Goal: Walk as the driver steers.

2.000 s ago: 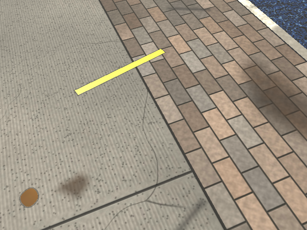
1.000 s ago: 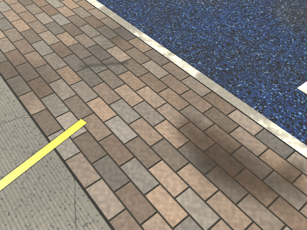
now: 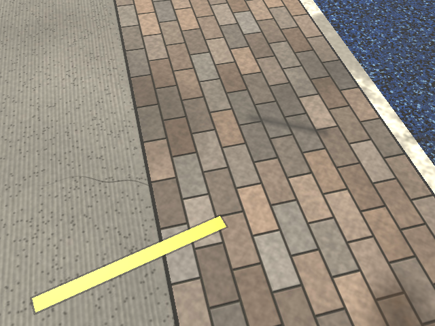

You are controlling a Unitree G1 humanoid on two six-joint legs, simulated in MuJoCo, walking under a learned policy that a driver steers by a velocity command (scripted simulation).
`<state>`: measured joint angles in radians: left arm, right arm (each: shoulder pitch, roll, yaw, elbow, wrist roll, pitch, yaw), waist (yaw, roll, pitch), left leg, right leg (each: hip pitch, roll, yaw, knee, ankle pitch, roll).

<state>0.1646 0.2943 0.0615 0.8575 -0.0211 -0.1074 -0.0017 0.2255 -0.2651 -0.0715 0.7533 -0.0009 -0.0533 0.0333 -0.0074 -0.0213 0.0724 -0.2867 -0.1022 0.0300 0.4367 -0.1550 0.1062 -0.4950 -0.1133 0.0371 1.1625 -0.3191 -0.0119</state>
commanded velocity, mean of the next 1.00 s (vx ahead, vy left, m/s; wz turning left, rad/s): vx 0.50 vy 0.00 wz -0.42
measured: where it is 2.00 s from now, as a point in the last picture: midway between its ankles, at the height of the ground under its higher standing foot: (348, 178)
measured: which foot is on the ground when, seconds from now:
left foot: down 0.00-0.38, up 0.40-0.84, down 0.86-1.00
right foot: up 0.00-0.38, down 0.40-0.86, up 0.88-1.00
